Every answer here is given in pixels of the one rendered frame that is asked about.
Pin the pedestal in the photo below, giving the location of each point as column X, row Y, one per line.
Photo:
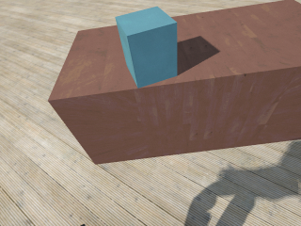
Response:
column 238, row 84

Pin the carton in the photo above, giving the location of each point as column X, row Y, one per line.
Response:
column 149, row 40

